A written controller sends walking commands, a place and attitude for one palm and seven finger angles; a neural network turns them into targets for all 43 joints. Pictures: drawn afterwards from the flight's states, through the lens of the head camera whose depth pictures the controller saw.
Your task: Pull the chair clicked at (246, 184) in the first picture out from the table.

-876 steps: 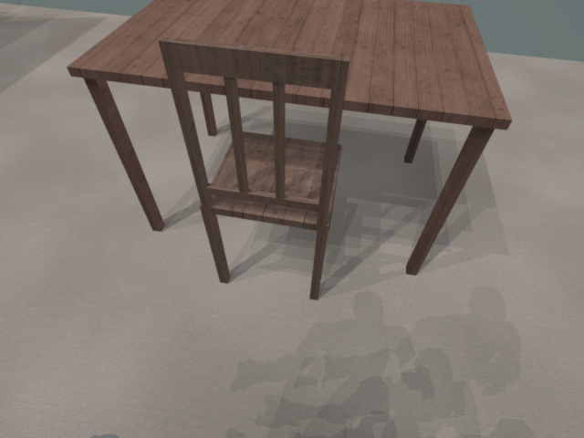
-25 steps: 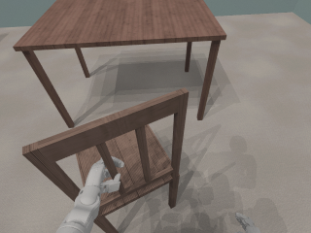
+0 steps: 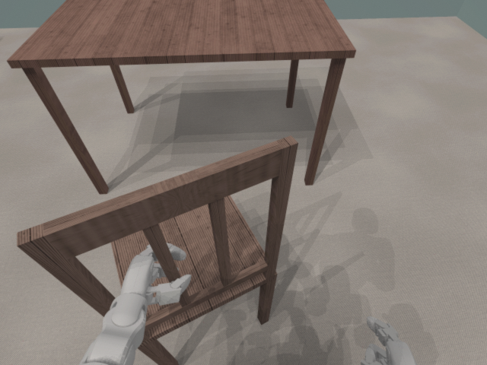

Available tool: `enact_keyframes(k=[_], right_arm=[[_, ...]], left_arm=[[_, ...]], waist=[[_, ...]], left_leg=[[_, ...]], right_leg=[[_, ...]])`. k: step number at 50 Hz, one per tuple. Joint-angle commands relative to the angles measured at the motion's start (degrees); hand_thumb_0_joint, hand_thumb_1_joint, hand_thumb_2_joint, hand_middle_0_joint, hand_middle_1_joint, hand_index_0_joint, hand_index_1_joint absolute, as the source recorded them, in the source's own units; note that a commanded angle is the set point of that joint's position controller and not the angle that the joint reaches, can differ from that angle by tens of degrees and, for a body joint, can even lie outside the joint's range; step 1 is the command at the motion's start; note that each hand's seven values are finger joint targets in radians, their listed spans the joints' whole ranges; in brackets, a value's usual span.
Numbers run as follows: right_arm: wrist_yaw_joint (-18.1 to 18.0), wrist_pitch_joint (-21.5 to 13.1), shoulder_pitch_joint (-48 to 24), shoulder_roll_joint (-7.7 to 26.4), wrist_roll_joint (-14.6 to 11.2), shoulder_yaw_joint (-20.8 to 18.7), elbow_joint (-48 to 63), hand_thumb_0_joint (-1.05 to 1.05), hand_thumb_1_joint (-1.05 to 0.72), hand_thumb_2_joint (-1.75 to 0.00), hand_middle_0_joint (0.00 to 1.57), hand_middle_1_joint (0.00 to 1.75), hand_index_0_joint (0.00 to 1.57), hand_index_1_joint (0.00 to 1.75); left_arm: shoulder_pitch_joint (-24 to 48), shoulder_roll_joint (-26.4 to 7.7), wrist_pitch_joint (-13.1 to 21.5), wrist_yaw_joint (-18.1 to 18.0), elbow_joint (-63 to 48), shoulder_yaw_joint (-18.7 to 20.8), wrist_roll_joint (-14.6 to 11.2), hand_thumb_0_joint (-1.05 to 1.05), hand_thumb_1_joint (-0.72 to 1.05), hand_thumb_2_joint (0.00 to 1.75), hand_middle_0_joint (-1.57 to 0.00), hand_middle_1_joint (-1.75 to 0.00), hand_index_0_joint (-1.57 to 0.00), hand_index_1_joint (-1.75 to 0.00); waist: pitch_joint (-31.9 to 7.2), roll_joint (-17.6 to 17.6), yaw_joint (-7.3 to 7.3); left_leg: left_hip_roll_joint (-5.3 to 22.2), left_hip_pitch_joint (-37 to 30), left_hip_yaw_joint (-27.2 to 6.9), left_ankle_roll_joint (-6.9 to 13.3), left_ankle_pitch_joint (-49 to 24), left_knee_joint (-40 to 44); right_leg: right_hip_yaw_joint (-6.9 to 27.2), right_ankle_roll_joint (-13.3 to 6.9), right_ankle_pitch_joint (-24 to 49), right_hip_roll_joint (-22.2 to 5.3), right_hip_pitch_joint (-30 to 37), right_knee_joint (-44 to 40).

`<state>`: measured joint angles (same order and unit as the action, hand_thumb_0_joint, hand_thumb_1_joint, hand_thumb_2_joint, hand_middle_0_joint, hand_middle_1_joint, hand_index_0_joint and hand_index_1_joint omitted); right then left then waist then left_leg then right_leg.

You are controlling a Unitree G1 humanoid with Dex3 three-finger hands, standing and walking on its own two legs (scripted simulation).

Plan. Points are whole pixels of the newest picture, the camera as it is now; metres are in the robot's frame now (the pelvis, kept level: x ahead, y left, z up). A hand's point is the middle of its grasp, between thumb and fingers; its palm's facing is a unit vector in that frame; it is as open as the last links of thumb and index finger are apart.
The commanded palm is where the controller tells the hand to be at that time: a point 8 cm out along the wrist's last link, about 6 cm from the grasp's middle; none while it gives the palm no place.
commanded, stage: open the thumb and straighten the fingers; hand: left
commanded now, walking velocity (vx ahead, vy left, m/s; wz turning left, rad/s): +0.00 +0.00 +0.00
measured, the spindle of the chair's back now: (171, 271) +0.30 +0.14 -0.06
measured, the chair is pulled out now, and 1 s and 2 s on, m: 0.59 0.59 0.59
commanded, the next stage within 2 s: draw the fingers out of the gap in 0.54 s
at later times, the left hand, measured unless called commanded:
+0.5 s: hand (169, 286) +0.27 +0.14 -0.05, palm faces -0.05 -0.97 -0.24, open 16.8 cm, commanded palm +0.25 +0.19 -0.02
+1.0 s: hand (159, 323) +0.21 +0.15 -0.05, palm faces -0.03 -0.97 -0.23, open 17.5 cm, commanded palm +0.18 +0.19 -0.03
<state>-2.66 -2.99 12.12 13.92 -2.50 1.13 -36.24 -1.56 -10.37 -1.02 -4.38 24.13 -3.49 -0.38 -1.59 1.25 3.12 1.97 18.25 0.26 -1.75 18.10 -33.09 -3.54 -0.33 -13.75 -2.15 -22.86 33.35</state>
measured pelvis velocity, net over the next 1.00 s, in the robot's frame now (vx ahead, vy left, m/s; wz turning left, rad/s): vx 0.02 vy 0.01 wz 0.03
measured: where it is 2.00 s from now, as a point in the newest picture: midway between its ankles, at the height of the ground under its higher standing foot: outside the picture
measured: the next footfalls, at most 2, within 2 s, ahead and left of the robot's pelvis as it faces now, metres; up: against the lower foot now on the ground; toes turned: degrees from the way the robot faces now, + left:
none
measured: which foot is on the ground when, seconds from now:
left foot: down 0.00-1.00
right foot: down 0.00-1.00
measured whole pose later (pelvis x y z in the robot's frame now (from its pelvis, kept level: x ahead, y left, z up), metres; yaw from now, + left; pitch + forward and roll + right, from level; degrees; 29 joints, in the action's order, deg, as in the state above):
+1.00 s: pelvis +0.02 +0.01 -0.03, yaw +2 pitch +9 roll -1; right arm -4.6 -9.6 15.7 14.0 -1.0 1.7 -29.1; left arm -25.7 -10.8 -10.6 -4.0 -6.5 -6.7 1.4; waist -6.7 2.6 2.0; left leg 1.0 31.3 -1.6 -0.9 27.4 -49.7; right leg -4.7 0.7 -22.7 -3.7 -34.5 48.3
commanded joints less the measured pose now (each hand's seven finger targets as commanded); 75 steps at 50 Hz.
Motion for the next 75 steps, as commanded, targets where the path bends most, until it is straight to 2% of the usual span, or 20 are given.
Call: enact_keyframes(k=[1,2,5,8,14,20,25,27,31,32,36,39,44,46,49,50,58,61,66,75], right_arm=[[-0.01,-4.73,-4.08,7.46,0.11,-2.87,9.06,0.0,-0.9,-0.9,0.2,0.3,0.2,0.3],[-0.21,-4.99,-3.6,7.71,0.29,-2.97,8.95,0.0,-0.9,-0.9,0.2,0.3,0.2,0.3],[-0.46,-5.81,-3.35,7.68,0.4,-2.73,9.64,0.0,-0.9,-0.9,0.2,0.3,0.2,0.3],[-0.83,-6.61,-2.48,8.01,0.59,-3.06,9.94,0.0,-0.9,-0.9,0.2,0.3,0.2,0.3],[-1.37,-7.78,-1.3,8.14,0.87,-2.99,10.55,0.0,-0.9,-0.9,0.2,0.3,0.2,0.3],[-1.62,-8.26,-0.82,7.89,1.08,-2.81,11.46,0.0,-0.9,-0.9,0.2,0.3,0.2,0.3],[-1.86,-8.41,-0.49,7.91,1.2,-2.48,11.83,0.0,-0.9,-0.9,0.2,0.3,0.2,0.3],[-1.94,-8.31,-0.66,7.84,1.17,-2.29,11.99,0.0,-0.9,-0.9,0.2,0.3,0.2,0.3],[-2.16,-8.07,-0.52,7.81,1.16,-2.2,12.36,0.0,-0.9,-0.9,0.2,0.3,0.2,0.3],[-2.01,-8.06,-0.43,7.66,1.27,-2.23,12.9,0.0,-0.9,-0.9,0.2,0.3,0.2,0.3],[-1.37,-8.45,-0.86,7.12,1.05,-2.2,15.18,0.0,-0.9,-0.9,0.2,0.3,0.2,0.3],[-1.55,-8.56,-0.84,7.06,1.17,-2.45,15.85,0.0,-0.9,-0.9,0.2,0.3,0.2,0.3],[-2.35,-9.26,0.02,6.95,1.31,-2.38,16.19,0.0,-0.9,-0.9,0.2,0.3,0.2,0.3],[-2.56,-9.82,-0.02,6.63,1.21,-2.26,16.43,0.0,-0.9,-0.9,0.2,0.3,0.2,0.3],[-2.69,-10.47,-0.34,6.3,1.16,-2.45,16.56,0.0,-0.9,-0.9,0.2,0.3,0.2,0.3],[-2.71,-10.67,0.0,6.18,1.23,-2.31,16.54,0.0,-0.9,-0.9,0.2,0.3,0.2,0.3],[-3.07,-10.6,-0.92,5.47,1.26,-2.46,18.25,0.0,-0.9,-0.9,0.2,0.3,0.2,0.3],[-3.22,-10.37,-1.1,5.08,1.12,-2.43,18.71,0.0,-0.9,-0.9,0.2,0.3,0.2,0.3],[-3.55,-10.71,-1.32,4.97,0.93,-2.42,19.29,0.0,-0.9,-0.9,0.2,0.3,0.2,0.3],[-4.16,-11.26,-1.5,4.36,0.69,-3.08,19.98,0.0,-0.9,-0.9,0.2,0.3,0.2,0.3]], left_arm=[[8.09,-4.66,1.1,0.97,-14.8,2.43,-0.33,0.0,-0.43,0.26,-0.47,-1.38,-0.47,-1.38],[8.95,-6.79,0.65,0.82,-14.87,4.61,-0.15,0.0,-0.55,0.2,-0.45,-1.3,-0.45,-1.3],[8.11,-4.19,-0.81,1.14,-16.25,2.41,-0.12,0.0,-0.55,0.2,-0.38,-1.09,-0.38,-1.09],[7.89,-4.81,-1.71,0.95,-17.91,3.48,-0.29,0.0,-0.55,0.2,-0.3,-0.87,-0.3,-0.87],[4.64,-4.65,-3.08,0.66,-21.44,2.98,0.38,0.0,-0.55,0.2,-0.15,-0.43,-0.15,-0.43],[3.23,-5.58,-4.19,0.59,-25.88,3.14,0.91,0.0,-0.55,0.2,0.0,0.0,0.0,0.0],[0.6,-4.74,-5.32,0.64,-26.29,2.31,0.75,0.0,-0.55,0.2,0.0,0.0,0.0,0.0],[3.68,-4.56,-5.68,0.79,-27.77,1.4,1.07,0.0,-0.55,0.2,0.0,0.0,0.0,0.0],[2.07,-5.66,-6.64,0.96,-27.75,2.72,0.76,0.0,-0.55,0.2,0.0,0.0,0.0,0.0],[-3.78,-5.12,-6.98,1.26,-25.95,2.98,0.93,0.0,-0.55,0.2,0.0,0.0,0.0,0.0],[-10.65,-3.32,-7.08,1.65,-32.63,0.17,0.83,0.0,-0.55,0.2,0.0,0.0,0.0,0.0],[-15.51,-5.14,-7.13,0.73,-35.68,1.58,1.27,0.0,-0.55,0.2,0.0,0.0,0.0,0.0],[-15.97,-6.21,-6.58,-0.29,-41.39,1.38,1.85,0.0,-0.55,0.2,0.0,0.0,0.0,0.0],[-18.59,-4.52,-6.09,0.02,-43.14,-0.58,1.95,0.0,-0.55,0.2,0.0,0.0,0.0,0.0],[-23.96,-4.17,-6.03,0.28,-44.72,-1.21,1.95,0.0,-0.55,0.2,0.0,0.0,0.0,0.0],[-23.85,-2.96,-5.98,0.45,-45.4,-2.72,2.05,0.0,-0.55,0.2,0.0,0.0,0.0,0.0],[-30.96,-3.39,-6.57,-0.02,-48.47,-2.82,3.36,0.0,-0.55,0.2,0.0,0.0,0.0,0.0],[-33.83,-4.01,-6.63,-0.17,-49.75,-2.13,3.6,0.0,-0.55,0.2,0.0,0.0,0.0,0.0],[-35.72,-3.39,-6.15,0.69,-51.45,-3.51,3.18,0.0,-0.55,0.2,0.0,0.0,0.0,0.0],[-42.63,-4.25,-5.14,2.03,-54.25,-2.35,2.97,0.0,-0.55,0.2,0.0,0.0,0.0,0.0]], waist=[[-12.71,-0.75,-0.85],[-13.32,-1.09,-1.0],[-12.89,-0.37,-0.76],[-14.41,-3.47,-0.79],[-14.61,-4.11,-0.47],[-15.78,-1.32,-0.57],[-14.85,-4.03,-0.13],[-14.48,-1.15,0.2],[-14.99,-1.8,-0.14],[-14.74,-1.78,-1.19],[-15.71,-0.06,-1.42],[-14.43,-2.66,-1.65],[-13.37,-2.06,-0.63],[-13.89,0.15,-0.5],[-13.95,0.5,-0.97],[-13.57,-0.94,-0.2],[-11.58,-2.29,-1.3],[-11.5,-0.52,-1.85],[-9.78,-1.46,-1.2],[-9.92,-0.92,-1.88]], left_leg=[[-1.26,4.43,0.46,2.56,-6.31,1.7],[-1.29,5.01,0.42,2.47,-6.53,1.16],[-1.47,5.96,0.47,2.44,-6.16,-0.07],[-1.44,6.67,0.26,2.51,-6.41,-1.31],[-1.28,7.36,-0.19,2.43,-9.4,-3.37],[-1.5,7.32,-0.19,2.38,-10.48,-5.25],[-1.57,8.6,-0.69,2.44,-10.46,-6.31],[-1.78,8.33,-0.8,2.44,-9.7,-6.53],[-1.82,8.67,-1.0,2.5,-9.65,-6.9],[-1.85,9.34,-0.85,2.31,-10.17,-6.91],[-1.67,9.06,-0.84,2.27,-11.94,-7.52],[-1.57,10.76,-1.21,2.35,-11.22,-7.9],[-2.0,11.72,-1.53,2.65,-8.51,-9.02],[-2.16,10.75,-1.5,2.57,-8.55,-9.34],[-2.03,10.98,-1.84,2.5,-9.81,-9.81],[-2.06,11.15,-2.04,2.52,-9.41,-9.98],[-2.44,14.36,-2.33,2.66,-4.52,-10.7],[-2.55,14.88,-2.09,2.73,-3.9,-11.07],[-2.58,16.43,-2.21,2.97,-1.05,-11.98],[-2.79,18.81,-2.14,3.2,0.61,-13.2]], right_leg=[[1.23,-0.58,6.0,-0.83,6.54,-1.01],[1.16,-0.53,6.42,-0.88,6.45,-0.31],[0.73,-0.38,5.39,-0.83,4.43,0.86],[0.53,-0.06,5.62,-0.69,3.85,2.04],[0.05,-0.18,8.39,-0.63,2.61,4.17],[-0.03,-0.17,8.73,-0.79,1.29,5.77],[-0.55,0.03,9.09,-0.69,0.48,6.51],[-0.49,-0.02,7.93,-0.77,-0.64,6.7],[-0.45,-0.01,7.71,-0.72,-0.28,6.76],[-0.79,-0.23,7.95,-0.7,0.05,7.31],[-0.86,-0.39,9.35,-0.85,0.4,7.96],[-0.98,-0.53,8.79,-0.52,0.0,8.2],[-0.68,-0.38,5.93,-0.36,-2.15,8.43],[-0.85,-0.33,5.28,-0.42,-2.96,8.85],[-0.98,-0.57,5.94,-0.43,-3.02,9.21],[-1.29,-0.32,5.83,-0.43,-3.45,9.46],[-1.53,-0.36,0.07,-0.19,-5.87,10.39],[-1.05,-0.61,-0.83,-0.18,-6.04,10.47],[-0.84,-0.45,-3.76,-0.1,-7.59,10.25],[-0.52,-0.65,-6.49,0.04,-8.42,10.82]])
